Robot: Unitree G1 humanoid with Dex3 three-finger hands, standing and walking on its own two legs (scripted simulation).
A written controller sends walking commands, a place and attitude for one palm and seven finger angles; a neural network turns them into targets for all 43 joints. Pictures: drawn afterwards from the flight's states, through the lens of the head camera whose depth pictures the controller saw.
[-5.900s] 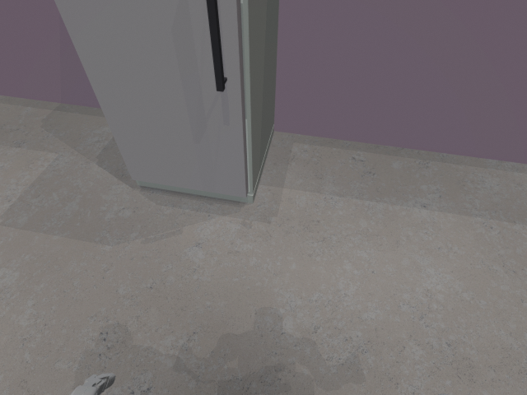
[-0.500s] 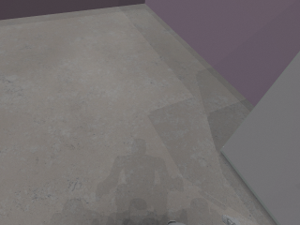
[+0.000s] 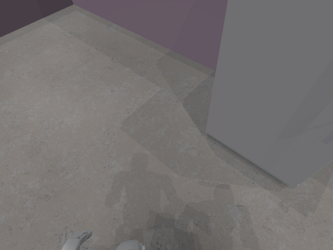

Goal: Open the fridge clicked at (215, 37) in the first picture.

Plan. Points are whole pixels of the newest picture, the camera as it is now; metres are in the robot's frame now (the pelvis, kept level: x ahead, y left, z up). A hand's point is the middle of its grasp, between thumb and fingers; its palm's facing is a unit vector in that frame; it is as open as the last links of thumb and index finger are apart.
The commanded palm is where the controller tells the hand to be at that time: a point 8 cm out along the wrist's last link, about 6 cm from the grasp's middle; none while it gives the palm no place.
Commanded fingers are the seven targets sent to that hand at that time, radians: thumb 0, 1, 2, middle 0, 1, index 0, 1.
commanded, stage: turn to face it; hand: right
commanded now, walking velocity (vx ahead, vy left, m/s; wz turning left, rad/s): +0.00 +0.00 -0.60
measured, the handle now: out of the picture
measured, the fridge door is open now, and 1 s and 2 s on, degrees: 0 0 0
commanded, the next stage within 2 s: take the last steps up to it in 1.00 s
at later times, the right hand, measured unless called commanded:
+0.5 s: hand out of the picture +0.10 -0.19 -0.13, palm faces +0.24 +0.93 -0.29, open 7.4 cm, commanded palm none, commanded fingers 0.00 -0.90 -0.90 0.20 0.30 0.20 0.30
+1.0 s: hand out of the picture -0.14 -0.18 -0.18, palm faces +0.55 +0.79 -0.25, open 7.4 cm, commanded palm none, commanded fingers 0.00 -0.90 -0.90 0.20 0.30 0.20 0.30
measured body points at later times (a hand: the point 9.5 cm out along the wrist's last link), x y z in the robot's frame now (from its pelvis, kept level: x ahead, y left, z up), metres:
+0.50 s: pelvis +0.00 +0.04 +0.00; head +0.05 +0.06 +0.45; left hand +0.10 +0.29 -0.16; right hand +0.09 -0.24 -0.11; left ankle +0.03 +0.15 -0.73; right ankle -0.01 -0.08 -0.71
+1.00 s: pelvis -0.03 +0.01 +0.00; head -0.02 -0.03 +0.45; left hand +0.21 +0.16 -0.12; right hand -0.17 -0.22 -0.16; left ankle +0.02 +0.15 -0.69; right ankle -0.08 -0.07 -0.73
